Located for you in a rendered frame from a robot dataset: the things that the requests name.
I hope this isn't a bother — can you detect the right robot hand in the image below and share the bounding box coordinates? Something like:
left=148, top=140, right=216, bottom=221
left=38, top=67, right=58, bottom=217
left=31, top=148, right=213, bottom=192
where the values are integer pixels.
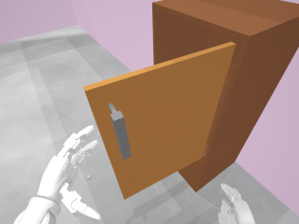
left=218, top=183, right=256, bottom=224

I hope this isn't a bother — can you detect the cupboard door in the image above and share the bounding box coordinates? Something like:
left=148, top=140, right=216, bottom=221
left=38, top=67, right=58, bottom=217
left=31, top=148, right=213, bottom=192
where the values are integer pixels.
left=83, top=42, right=236, bottom=200

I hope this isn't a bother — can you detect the handle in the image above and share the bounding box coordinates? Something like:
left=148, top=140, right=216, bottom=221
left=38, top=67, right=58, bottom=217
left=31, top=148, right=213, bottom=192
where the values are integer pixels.
left=108, top=103, right=132, bottom=160

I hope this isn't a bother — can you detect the robot left forearm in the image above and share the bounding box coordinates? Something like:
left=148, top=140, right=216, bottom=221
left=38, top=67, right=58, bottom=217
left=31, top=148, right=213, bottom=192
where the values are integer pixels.
left=13, top=196, right=62, bottom=224

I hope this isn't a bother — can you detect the left robot hand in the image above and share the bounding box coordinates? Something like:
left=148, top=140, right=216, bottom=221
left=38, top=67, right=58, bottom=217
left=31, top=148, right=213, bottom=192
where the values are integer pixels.
left=36, top=125, right=101, bottom=222

